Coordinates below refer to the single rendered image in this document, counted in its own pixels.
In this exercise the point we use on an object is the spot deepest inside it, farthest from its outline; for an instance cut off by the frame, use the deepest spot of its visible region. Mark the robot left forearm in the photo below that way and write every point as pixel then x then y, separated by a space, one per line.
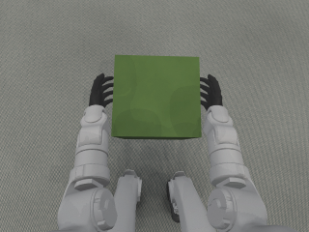
pixel 91 154

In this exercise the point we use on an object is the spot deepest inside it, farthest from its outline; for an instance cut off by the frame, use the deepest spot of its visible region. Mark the robot right upper arm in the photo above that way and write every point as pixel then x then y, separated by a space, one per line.
pixel 239 210

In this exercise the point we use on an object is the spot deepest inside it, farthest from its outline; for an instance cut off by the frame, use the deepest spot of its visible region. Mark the robot left hand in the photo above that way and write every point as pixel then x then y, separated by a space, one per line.
pixel 97 97

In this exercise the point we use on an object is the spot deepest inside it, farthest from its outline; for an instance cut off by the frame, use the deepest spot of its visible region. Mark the robot left upper arm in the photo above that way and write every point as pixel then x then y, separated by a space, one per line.
pixel 90 210

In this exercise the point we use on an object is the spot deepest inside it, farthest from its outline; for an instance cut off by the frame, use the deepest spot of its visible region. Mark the carton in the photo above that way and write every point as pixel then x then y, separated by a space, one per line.
pixel 156 97

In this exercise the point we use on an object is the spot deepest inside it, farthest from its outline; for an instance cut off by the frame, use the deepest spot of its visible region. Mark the right robot foot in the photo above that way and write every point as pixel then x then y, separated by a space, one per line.
pixel 175 217

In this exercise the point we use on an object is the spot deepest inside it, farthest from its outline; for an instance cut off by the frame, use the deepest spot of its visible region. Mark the robot left thigh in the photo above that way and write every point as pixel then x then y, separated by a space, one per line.
pixel 126 196

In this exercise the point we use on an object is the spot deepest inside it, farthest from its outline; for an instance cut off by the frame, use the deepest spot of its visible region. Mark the robot right hand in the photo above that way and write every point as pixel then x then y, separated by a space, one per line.
pixel 213 96

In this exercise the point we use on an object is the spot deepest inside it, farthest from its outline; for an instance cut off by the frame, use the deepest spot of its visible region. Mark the robot right forearm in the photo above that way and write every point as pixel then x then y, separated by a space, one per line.
pixel 227 167

